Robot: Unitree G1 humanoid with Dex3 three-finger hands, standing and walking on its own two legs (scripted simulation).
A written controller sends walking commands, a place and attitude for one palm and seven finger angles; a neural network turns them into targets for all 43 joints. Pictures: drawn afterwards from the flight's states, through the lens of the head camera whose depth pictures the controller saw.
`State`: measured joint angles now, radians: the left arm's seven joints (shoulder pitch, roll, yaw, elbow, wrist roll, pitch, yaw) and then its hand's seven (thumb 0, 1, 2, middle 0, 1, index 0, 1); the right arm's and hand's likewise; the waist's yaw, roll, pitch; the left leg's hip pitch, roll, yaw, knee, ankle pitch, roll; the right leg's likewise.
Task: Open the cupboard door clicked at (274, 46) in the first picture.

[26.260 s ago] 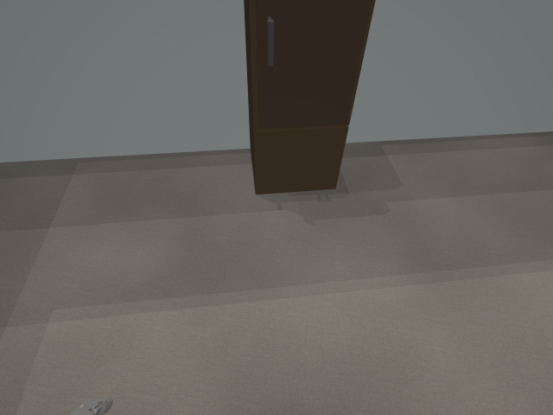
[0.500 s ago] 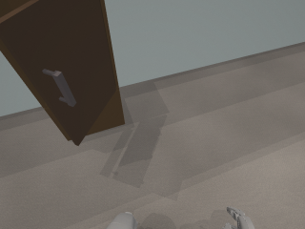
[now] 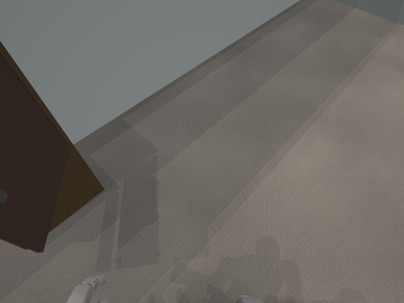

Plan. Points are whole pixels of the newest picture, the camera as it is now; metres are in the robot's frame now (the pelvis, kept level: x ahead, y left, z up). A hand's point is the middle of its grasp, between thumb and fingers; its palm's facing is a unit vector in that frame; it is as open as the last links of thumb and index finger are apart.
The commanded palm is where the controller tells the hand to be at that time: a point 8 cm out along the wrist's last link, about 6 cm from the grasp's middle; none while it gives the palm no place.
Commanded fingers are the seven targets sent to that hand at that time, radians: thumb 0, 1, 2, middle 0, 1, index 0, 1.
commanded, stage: walk to a spot facing it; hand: left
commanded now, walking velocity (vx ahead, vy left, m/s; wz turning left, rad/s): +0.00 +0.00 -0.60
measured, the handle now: out of the picture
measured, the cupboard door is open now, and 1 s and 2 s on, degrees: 48 48 48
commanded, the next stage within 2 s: turn to face it in 1.60 s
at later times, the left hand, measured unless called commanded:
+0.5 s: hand out of the picture +0.13 +0.19 -0.17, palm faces -0.14 -0.97 -0.20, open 7.4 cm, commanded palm none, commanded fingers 0.00 0.90 0.90 -0.20 -0.30 -0.20 -0.30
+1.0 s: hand (224, 155) +0.53 -0.05 -0.16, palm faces -0.58 -0.79 -0.22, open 7.4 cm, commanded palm none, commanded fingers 0.00 0.90 0.90 -0.20 -0.30 -0.20 -0.30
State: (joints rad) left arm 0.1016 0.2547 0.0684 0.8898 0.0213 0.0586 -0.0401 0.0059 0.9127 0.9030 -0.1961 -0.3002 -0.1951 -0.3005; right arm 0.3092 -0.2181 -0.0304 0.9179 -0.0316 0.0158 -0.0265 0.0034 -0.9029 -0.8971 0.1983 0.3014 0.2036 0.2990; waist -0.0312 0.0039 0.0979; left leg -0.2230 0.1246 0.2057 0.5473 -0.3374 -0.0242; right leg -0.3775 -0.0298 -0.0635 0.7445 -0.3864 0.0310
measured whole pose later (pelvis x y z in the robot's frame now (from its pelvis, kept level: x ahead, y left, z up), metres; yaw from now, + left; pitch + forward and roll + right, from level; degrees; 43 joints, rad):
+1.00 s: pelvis +0.29 -0.12 -0.02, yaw -32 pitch +1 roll +2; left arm 0.02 0.22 0.06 0.89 0.03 -0.04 -0.05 0.00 0.91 0.90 -0.20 -0.30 -0.20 -0.30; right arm 0.51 -0.16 -0.01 1.10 -0.02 -0.02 -0.01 0.01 -0.91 -0.90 0.20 0.30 0.20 0.30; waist -0.05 -0.01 0.11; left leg -0.03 0.15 0.25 0.77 -0.52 -0.07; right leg -0.48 -0.01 -0.13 0.70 -0.22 -0.11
